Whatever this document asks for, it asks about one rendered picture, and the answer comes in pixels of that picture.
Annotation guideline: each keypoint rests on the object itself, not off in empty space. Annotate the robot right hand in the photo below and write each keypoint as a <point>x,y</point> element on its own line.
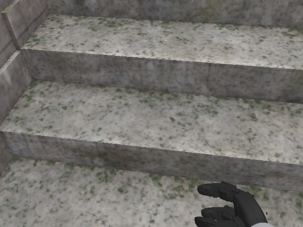
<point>246,211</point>

